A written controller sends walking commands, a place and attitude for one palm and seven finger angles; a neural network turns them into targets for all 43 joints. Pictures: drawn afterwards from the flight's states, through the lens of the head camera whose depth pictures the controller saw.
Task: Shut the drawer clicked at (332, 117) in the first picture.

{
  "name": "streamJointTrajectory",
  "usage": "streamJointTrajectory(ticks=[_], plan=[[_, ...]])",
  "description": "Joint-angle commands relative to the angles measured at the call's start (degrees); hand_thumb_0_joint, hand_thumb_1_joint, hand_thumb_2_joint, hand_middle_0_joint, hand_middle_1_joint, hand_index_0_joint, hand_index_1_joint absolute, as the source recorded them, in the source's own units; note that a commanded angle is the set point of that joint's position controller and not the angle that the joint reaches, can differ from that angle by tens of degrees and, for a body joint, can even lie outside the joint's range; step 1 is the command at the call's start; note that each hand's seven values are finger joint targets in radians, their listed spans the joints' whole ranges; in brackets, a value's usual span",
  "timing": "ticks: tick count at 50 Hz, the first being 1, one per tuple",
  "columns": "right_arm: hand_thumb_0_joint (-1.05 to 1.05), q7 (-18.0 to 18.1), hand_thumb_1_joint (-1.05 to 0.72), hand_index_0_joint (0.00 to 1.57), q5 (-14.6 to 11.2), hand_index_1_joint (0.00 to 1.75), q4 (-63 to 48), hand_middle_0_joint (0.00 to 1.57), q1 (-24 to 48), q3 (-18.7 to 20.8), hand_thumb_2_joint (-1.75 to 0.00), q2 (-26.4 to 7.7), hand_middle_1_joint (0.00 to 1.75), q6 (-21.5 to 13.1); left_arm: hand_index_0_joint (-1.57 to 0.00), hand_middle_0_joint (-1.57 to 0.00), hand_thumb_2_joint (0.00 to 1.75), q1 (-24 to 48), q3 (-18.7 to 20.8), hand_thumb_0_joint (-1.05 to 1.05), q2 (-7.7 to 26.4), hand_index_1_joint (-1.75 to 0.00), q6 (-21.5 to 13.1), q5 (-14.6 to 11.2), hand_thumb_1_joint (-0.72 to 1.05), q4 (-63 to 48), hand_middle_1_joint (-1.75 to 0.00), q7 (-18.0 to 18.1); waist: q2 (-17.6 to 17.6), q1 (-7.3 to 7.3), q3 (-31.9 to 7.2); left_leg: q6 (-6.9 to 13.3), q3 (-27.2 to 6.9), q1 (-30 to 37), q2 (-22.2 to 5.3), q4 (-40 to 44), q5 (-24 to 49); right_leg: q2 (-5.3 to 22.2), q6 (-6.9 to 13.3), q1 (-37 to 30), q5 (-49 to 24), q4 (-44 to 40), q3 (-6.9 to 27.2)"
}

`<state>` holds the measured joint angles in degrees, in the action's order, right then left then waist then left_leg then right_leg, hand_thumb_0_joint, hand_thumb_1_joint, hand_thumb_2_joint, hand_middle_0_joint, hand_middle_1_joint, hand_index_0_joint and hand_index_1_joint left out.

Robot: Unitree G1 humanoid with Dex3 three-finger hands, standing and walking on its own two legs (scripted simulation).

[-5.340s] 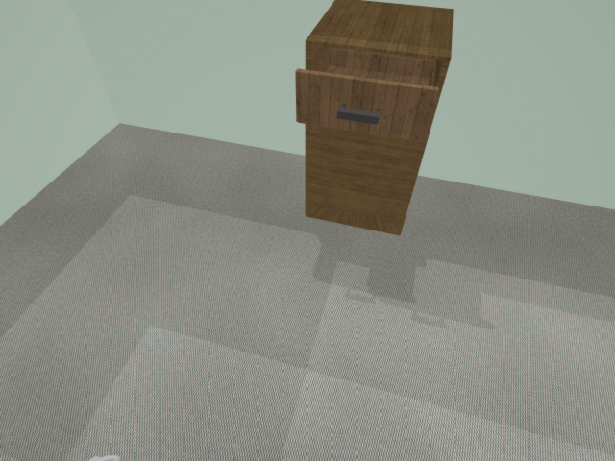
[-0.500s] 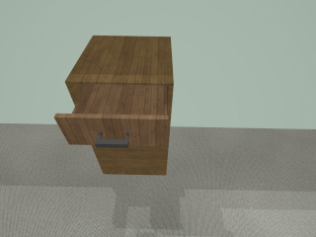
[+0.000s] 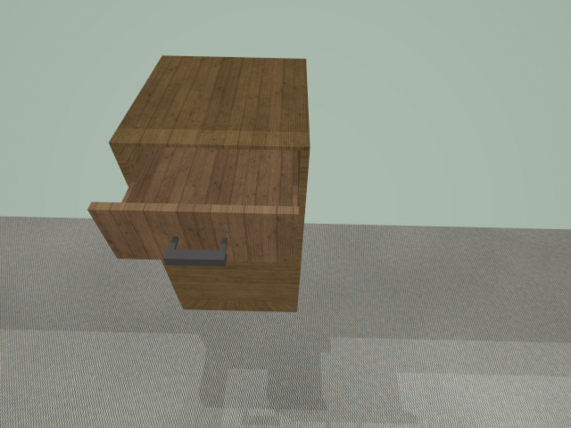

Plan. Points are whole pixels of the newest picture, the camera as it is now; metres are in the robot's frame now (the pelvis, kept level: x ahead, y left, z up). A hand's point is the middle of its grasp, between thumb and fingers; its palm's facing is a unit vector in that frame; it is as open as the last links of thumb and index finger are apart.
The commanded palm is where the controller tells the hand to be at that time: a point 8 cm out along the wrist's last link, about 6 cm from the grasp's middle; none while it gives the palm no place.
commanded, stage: look again from close up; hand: left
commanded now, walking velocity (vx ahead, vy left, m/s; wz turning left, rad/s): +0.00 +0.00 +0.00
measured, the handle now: (197, 249) +0.45 +0.20 -0.08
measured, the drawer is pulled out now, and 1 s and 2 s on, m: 0.19 0.19 0.19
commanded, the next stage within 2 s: raise the hand and make a fist in 0.50 s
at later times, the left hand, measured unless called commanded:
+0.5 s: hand out of the picture +0.05 +0.20 -0.18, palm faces +0.01 -0.98 -0.20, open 7.3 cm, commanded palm none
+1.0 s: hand (178, 392) +0.18 +0.17 -0.05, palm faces +0.00 -1.00 +0.02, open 6.0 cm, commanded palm +0.16 +0.24 -0.05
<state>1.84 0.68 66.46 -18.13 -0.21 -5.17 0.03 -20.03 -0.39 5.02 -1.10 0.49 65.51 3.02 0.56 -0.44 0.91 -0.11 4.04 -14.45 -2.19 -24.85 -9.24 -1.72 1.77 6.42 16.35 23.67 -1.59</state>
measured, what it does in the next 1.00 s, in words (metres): lowers itself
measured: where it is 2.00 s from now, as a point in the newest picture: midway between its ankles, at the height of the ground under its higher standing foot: outside the picture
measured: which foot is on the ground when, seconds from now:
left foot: down 0.00-1.00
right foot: down 0.00-1.00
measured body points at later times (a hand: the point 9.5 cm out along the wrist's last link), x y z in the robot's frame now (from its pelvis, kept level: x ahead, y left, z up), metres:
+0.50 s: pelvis +0.03 +0.03 -0.01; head +0.04 +0.03 +0.44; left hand +0.05 +0.26 -0.17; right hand +0.05 -0.20 -0.16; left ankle +0.04 +0.12 -0.74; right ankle -0.04 -0.10 -0.74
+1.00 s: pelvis -0.02 +0.00 -0.09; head +0.01 +0.01 +0.36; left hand +0.18 +0.22 -0.05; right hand +0.21 -0.24 -0.12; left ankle +0.04 +0.12 -0.74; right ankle +0.00 -0.08 -0.74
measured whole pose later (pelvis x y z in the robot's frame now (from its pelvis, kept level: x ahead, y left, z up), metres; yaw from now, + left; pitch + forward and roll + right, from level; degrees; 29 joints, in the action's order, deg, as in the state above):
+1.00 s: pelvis -0.02 +0.00 -0.09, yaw +2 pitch +11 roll +0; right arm 1.2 -1.6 29.0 -8.6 2.6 -15.0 -11.6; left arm -21.4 3.9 9.4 -25.4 -13.0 7.3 -14.2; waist -0.7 0.4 -8.9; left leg 0.7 2.2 -49.9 -1.3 -63.4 -24.6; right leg -0.8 3.8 45.3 31.3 65.2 -4.7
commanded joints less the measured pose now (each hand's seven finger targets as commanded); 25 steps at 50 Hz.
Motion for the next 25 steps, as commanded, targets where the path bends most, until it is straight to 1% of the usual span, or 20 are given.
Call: streamJointTrajectory(ticks=[1,2,3,4,5,6,7,8,10,11,12,13,15,17,18,22,23,24,25], plan=[[0.0,-1.24,-0.9,0.2,0.33,0.3,-6.16,0.2,-3.01,0.98,-0.9,-5.14,0.3,-0.66,-0.2,-0.2,0.9,-1.16,0.6,0.0,8.37,-0.3,-2.31,0.74,0.9,-5.08,-0.3,0.63,-1.55,-2.91,4.56,0.32,-3.93,-0.65,-1.7,-8.35,-7.06,10.46,2.9,13.75,5.99,-8.33,9.77],[0.0,-1.34,-0.9,0.2,0.41,0.3,-6.29,0.2,-4.21,0.92,-0.9,-5.38,0.3,-0.7,-0.2,-0.2,0.9,-0.83,0.62,0.0,7.89,-0.3,-2.36,0.51,0.9,-5.8,-0.3,0.45,-1.82,-3.24,4.39,0.65,-4.38,-0.43,-1.66,-7.84,-5.41,9.29,3.5,14.75,7.9,-7.3,9.44],[0.0,-1.4,-0.9,0.2,0.57,0.3,-6.4,0.2,-4.46,0.69,-0.9,-5.42,0.3,-0.92,-0.2,-0.2,0.9,-1.17,0.68,0.0,8.21,-0.3,-2.42,0.52,0.9,-6.22,-0.3,0.42,0.3,-2.63,2.2,0.91,-3.53,1.39,-1.6,-6.84,-3.25,9.17,3.77,13.1,3.42,-5.77,8.14],[0.0,-1.29,-0.9,0.2,0.45,0.3,-6.86,0.2,-4.82,0.52,-0.9,-5.63,0.3,-1.22,-0.2,-0.2,0.9,-1.39,0.72,0.0,7.87,-0.3,-2.32,0.39,0.9,-6.34,-0.3,0.35,0.29,-2.48,1.5,1.44,-4.3,1.33,-1.92,-5.58,-1.92,8.0,3.45,11.47,0.95,-3.63,7.39],[0.0,-1.16,-0.9,0.2,0.36,0.3,-7.0,0.2,-4.55,0.39,-0.9,-6.4,0.3,-1.47,-0.2,-0.2,0.9,-1.54,0.61,0.0,7.62,-0.3,-2.04,0.3,0.9,-6.25,-0.3,0.26,0.03,-1.97,2.09,1.94,-5.17,0.55,-2.44,-4.11,-0.83,6.77,2.95,10.37,-0.24,-1.79,6.31],[0.0,-1.01,-0.9,0.2,0.22,0.3,-7.37,0.2,-3.96,0.39,-0.9,-6.95,0.3,-1.68,-0.2,-0.2,0.9,-2.38,0.46,0.0,7.31,-0.3,-1.84,0.27,0.9,-6.09,-0.3,0.15,-0.94,-1.19,2.27,2.37,-5.97,-0.28,-2.78,-3.27,0.82,6.08,2.43,8.97,-2.04,-0.8,5.78],[0.0,-0.84,-0.9,0.2,0.13,0.3,-7.5,0.2,-3.27,0.25,-0.9,-7.56,0.3,-1.82,-0.2,-0.2,0.9,-3.02,0.35,0.0,7.07,-0.3,-1.62,0.2,0.9,-5.96,-0.3,0.1,-1.27,-0.63,2.61,2.67,-6.3,-0.68,-3.07,-2.83,2.16,5.97,2.16,7.88,-3.81,-0.28,5.45],[0.0,-0.72,-0.9,0.2,0.18,0.3,-7.6,0.2,-2.64,0.18,-0.9,-7.77,0.3,-2.0,-0.2,-0.2,0.9,-3.66,0.39,0.0,7.18,-0.3,-1.48,0.31,0.9,-5.89,-0.3,0.07,-0.45,-0.14,3.04,2.84,-6.3,-0.71,-3.3,-2.55,4.58,5.99,1.95,7.06,-6.42,0.29,5.19],[0.0,-0.57,-0.9,0.2,0.08,0.3,-7.44,0.2,-2.2,0.03,-0.9,-8.74,0.3,-1.91,-0.2,-0.2,0.9,-3.79,0.28,0.0,7.5,-0.3,-1.08,0.15,0.9,-5.79,-0.3,0.03,-1.85,0.15,3.22,3.16,-6.58,-0.25,-3.54,-2.1,5.34,5.83,1.51,6.27,-6.49,0.69,4.86],[0.0,-0.53,-0.9,0.2,0.05,0.3,-7.35,0.2,-1.78,0.06,-0.9,-9.02,0.3,-1.9,-0.2,-0.2,0.9,-3.77,0.26,0.0,7.76,-0.3,-0.96,0.12,0.9,-5.91,-0.3,0.02,-1.84,0.22,2.8,3.11,-6.37,0.35,-3.55,-2.04,5.85,6.02,1.34,5.98,-6.95,0.7,4.83],[0.0,-0.51,-0.9,0.2,0.03,0.3,-7.19,0.2,-1.27,0.04,-0.9,-9.16,0.3,-1.82,-0.2,-0.2,0.9,-3.57,0.27,0.0,7.94,-0.3,-0.83,0.11,0.9,-6.01,-0.3,0.0,-2.3,0.33,3.28,3.11,-6.34,0.6,-3.45,-1.78,5.5,6.14,1.17,6.06,-7.1,0.43,4.9],[0.0,-0.48,-0.9,0.2,0.08,0.3,-6.98,0.2,-1.02,0.01,-0.9,-9.13,0.3,-1.94,-0.2,-0.2,0.9,-3.61,0.15,0.0,8.06,-0.3,-0.79,0.18,0.9,-5.99,-0.3,-0.02,-0.73,0.45,3.37,3.19,-6.32,1.13,-3.47,-1.38,7.26,6.18,1.1,5.97,-7.96,0.56,4.98],[0.0,-0.45,-0.9,0.2,0.1,0.3,-6.59,0.2,-0.72,-0.01,-0.9,-9.81,0.3,-1.83,-0.2,-0.2,0.9,-3.01,0.27,0.0,8.85,-0.3,-0.55,0.09,0.9,-6.19,-0.3,-0.01,-0.73,0.42,2.55,3.22,-6.22,2.22,-3.68,-1.22,8.5,6.1,0.86,5.33,-7.94,0.71,4.75],[0.0,-0.45,-0.9,0.2,0.04,0.3,-6.51,0.2,0.08,0.03,-0.9,-10.21,0.3,-1.72,-0.2,-0.2,0.9,-2.71,0.27,0.0,9.22,-0.3,-0.31,0.07,0.9,-6.22,-0.3,-0.08,-0.47,0.6,2.54,3.27,-6.24,2.84,-3.74,-0.5,7.69,6.29,0.58,5.35,-6.82,0.18,4.64],[0.0,-0.42,-0.9,0.2,0.05,0.3,-6.32,0.2,0.21,0.01,-0.9,-10.22,0.3,-1.85,-0.2,-0.2,0.9,-2.71,0.23,0.0,9.39,-0.3,-0.32,0.14,0.9,-6.21,-0.3,-0.11,0.18,0.64,2.41,3.34,-6.32,3.11,-3.84,-0.35,9.5,6.2,0.46,5.04,-7.68,0.3,4.66],[0.0,-0.35,-0.9,0.2,0.04,0.3,-6.01,0.2,0.71,0.04,-0.9,-11.0,0.3,-1.86,-0.2,-0.2,0.9,-1.97,0.32,0.0,9.96,-0.3,-0.02,0.11,0.9,-5.98,-0.3,-0.21,-0.18,0.67,1.47,3.41,-6.42,4.67,-4.12,0.42,10.68,6.38,0.11,4.65,-7.15,0.08,4.25],[0.0,-0.32,-0.9,0.2,-0.03,0.3,-5.79,0.2,0.82,0.05,-0.9,-10.85,0.3,-1.92,-0.2,-0.2,0.9,-1.93,0.29,0.0,9.95,-0.3,-0.01,0.16,0.9,-5.89,-0.3,-0.21,-0.05,0.84,1.9,3.55,-6.61,4.52,-4.18,0.62,11.73,6.42,-0.06,4.37,-7.63,-0.09,4.08],[0.0,-0.32,-0.9,0.2,0.01,0.3,-5.7,0.2,1.17,0.04,-0.9,-11.19,0.3,-1.92,-0.2,-0.2,0.9,-2.09,0.23,0.0,10.07,-0.3,0.02,0.11,0.9,-5.76,-0.3,-0.22,0.49,0.89,1.41,3.46,-6.27,5.35,-4.19,0.47,12.41,6.53,-0.16,4.43,-8.05,-0.12,4.17],[0.0,-0.29,-0.9,0.2,-0.01,0.3,-5.65,0.2,1.19,0.06,-0.9,-11.05,0.3,-1.87,-0.2,-0.2,0.9,-1.96,0.29,0.0,10.17,-0.3,0.02,0.13,0.9,-5.68,-0.3,-0.21,-0.23,0.81,1.37,3.44,-6.14,5.52,-4.16,0.39,12.91,6.68,-0.16,4.22,-8.9,-0.38,4.15]])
